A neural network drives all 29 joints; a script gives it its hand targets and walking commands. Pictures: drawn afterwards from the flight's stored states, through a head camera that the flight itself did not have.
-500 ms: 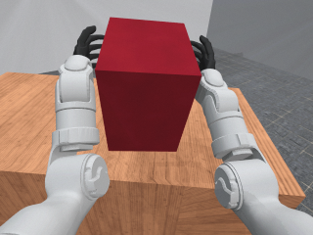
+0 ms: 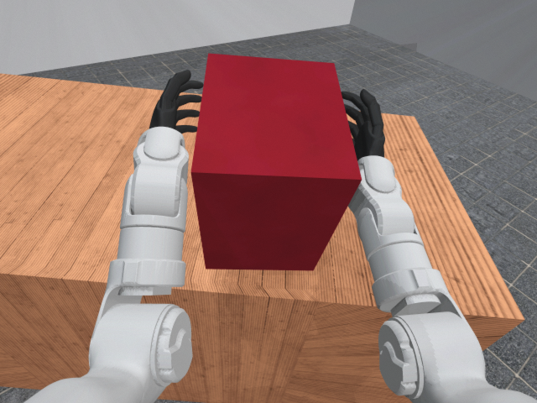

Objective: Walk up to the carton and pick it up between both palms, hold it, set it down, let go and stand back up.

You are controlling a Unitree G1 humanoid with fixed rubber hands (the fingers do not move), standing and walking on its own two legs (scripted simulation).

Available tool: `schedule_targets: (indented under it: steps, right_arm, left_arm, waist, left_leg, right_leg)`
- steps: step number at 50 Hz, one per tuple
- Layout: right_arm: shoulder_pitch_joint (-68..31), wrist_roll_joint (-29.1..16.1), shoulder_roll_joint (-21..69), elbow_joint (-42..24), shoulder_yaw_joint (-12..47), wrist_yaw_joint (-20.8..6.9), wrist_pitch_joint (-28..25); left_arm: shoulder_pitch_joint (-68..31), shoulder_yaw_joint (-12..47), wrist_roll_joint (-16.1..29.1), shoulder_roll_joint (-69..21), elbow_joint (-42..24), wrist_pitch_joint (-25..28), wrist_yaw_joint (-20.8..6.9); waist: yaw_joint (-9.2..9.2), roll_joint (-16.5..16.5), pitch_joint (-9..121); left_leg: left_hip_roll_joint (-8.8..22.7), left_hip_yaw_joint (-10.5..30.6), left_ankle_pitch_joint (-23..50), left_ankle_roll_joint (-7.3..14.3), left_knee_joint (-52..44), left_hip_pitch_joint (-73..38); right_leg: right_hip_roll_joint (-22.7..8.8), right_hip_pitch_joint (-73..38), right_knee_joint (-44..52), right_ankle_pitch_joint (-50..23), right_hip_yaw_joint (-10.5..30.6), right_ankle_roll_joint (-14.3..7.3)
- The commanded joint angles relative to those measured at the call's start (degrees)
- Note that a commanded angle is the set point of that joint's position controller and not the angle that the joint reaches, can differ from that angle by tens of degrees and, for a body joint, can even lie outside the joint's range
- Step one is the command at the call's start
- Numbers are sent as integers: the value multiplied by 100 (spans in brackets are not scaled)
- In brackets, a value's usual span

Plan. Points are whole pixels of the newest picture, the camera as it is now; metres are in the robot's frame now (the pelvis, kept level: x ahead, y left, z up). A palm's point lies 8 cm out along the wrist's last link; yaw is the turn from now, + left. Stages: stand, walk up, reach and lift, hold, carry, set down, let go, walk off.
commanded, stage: set down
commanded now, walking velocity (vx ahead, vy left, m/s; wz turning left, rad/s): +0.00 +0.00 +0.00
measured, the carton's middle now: (265, 172) +0.41 -0.04 +0.16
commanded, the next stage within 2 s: none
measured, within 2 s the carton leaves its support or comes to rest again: neither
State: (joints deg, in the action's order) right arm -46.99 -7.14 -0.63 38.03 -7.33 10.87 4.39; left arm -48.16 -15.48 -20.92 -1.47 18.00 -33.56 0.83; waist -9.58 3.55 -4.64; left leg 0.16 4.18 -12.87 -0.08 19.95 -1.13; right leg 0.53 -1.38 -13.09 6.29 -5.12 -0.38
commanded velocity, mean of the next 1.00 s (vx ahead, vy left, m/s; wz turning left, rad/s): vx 0.00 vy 0.00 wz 0.00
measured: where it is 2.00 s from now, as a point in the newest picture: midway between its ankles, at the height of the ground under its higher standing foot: outside the picture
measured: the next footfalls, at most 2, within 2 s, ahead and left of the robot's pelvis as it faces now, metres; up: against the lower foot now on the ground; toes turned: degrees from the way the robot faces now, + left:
none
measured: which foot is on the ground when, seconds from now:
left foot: down 0.00-1.00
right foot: down 0.00-1.00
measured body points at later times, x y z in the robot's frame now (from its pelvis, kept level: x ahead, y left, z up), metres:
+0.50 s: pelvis +0.01 +0.00 +0.00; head -0.02 +0.03 +0.45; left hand +0.43 +0.08 +0.21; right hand +0.39 -0.19 +0.20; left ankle -0.01 +0.12 -0.75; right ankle +0.02 -0.11 -0.75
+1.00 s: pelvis +0.00 +0.00 +0.00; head -0.02 +0.02 +0.45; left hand +0.44 +0.07 +0.18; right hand +0.40 -0.20 +0.18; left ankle -0.01 +0.12 -0.75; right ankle +0.02 -0.11 -0.75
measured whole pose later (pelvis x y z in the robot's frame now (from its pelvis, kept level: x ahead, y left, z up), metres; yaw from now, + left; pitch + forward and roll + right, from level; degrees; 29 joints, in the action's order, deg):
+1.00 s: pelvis +0.00 +0.00 +0.00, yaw -1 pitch -6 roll -1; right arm -50.6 6.6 3.1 53.3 -22.6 6.9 -0.5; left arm -51.0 -21.0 -20.1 -1.7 40.0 -22.8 2.6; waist -8.9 3.1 -1.6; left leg 0.2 2.3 -12.1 -0.4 18.0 0.2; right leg 0.0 2.2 -15.3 7.3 -5.0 -0.6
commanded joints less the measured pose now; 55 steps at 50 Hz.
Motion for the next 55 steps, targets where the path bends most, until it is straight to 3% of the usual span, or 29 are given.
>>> schedule_targets:
  steps: [1,5,7,9,14,15,17,21,28,30,31,36,48,55]
  right_arm:
    - [-4194,51,2282,-1006,1369,-631,-207]
    - [-4279,161,2216,-911,1168,-726,-237]
    - [-4211,167,2243,-846,1112,-742,-264]
    - [-4251,179,2246,-944,1161,-725,-322]
    - [-4360,243,2192,-992,1094,-753,-497]
    - [-4330,202,2286,-1028,1178,-760,-506]
    - [-4290,183,2279,-1029,1232,-764,-554]
    - [-4039,261,2228,-642,1082,-796,-471]
    - [-4263,501,2300,-532,767,-881,-524]
    - [-4248,581,2390,-434,739,-936,-537]
    - [-4458,677,2577,-417,748,-916,-534]
    - [-4285,957,2595,2,424,-972,-512]
    - [-4159,1354,2522,880,-272,-1139,-741]
    - [-4271,1388,2522,1068,-335,-1231,-806]
  left_arm:
    - [-3179,1950,639,-2966,31,216,-850]
    - [-3069,1594,489,-2993,269,188,-911]
    - [-3040,1557,452,-3046,337,200,-923]
    - [-2958,1577,515,-3099,371,243,-941]
    - [-3263,1887,667,-3270,190,470,-816]
    - [-3267,1912,691,-3285,160,519,-789]
    - [-3323,2099,735,-3352,1,612,-701]
    - [-3136,1974,595,-3274,312,575,-686]
    - [-3403,1749,614,-3231,554,709,-666]
    - [-3523,1669,653,-3168,656,816,-647]
    - [-3817,1510,681,-2835,529,895,-663]
    - [-3657,1149,568,-2717,1123,1045,-671]
    - [-3965,1040,613,-2926,1717,1503,-506]
    - [-4101,991,621,-2978,1904,1641,-361]
  waist:
    - [-8,-423,2468]
    - [92,-282,2286]
    - [30,-325,2257]
    - [-5,-162,2395]
    - [-89,-394,2773]
    - [-74,-320,2751]
    - [-87,-506,2959]
    - [-135,-539,2626]
    - [-13,-552,2737]
    - [-11,-339,2818]
    - [89,-106,3050]
    - [162,-97,2883]
    - [-74,-438,2924]
    - [-22,-528,3129]
  left_leg:
    - [-221,-452,1470,-217,-267,-154]
    - [-201,-458,1451,-225,-358,-155]
    - [-187,-489,1623,-229,-341,-227]
    - [-209,-452,1911,-258,-246,-348]
    - [-138,-357,2523,-405,-47,-732]
    - [-149,-403,2552,-397,-17,-694]
    - [-121,-375,2820,-438,66,-732]
    - [-122,-397,2392,-399,-44,-666]
    - [-172,-448,1451,-303,-295,-153]
    - [-166,-460,1292,-252,-343,-139]
    - [-309,-536,1261,-145,-316,106]
    - [-293,-548,751,-50,-579,452]
    - [-124,-576,1427,-432,-297,-234]
    - [-91,-553,1611,-464,-217,-136]
  right_leg:
    - [116,-970,-167,-1351,-337,273]
    - [140,-983,-173,-1311,-354,294]
    - [157,-987,-172,-1486,-354,295]
    - [194,-1064,-209,-1802,-372,302]
    - [275,-832,-226,-1844,-457,238]
    - [275,-867,-229,-1942,-446,254]
    - [264,-891,-288,-2173,-399,238]
    - [228,-724,-242,-1905,-390,244]
    - [118,-831,-281,-1627,-342,264]
    - [115,-828,-279,-1656,-354,299]
    - [86,-1227,-453,-2194,-265,486]
    - [52,-1321,-519,-2188,-225,510]
    - [124,-527,-425,-1963,-421,388]
    - [117,-467,-484,-2136,-391,344]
